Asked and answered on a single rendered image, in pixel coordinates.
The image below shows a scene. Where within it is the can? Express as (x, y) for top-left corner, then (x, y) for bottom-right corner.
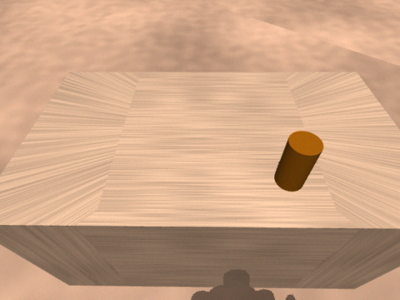
(274, 131), (324, 192)

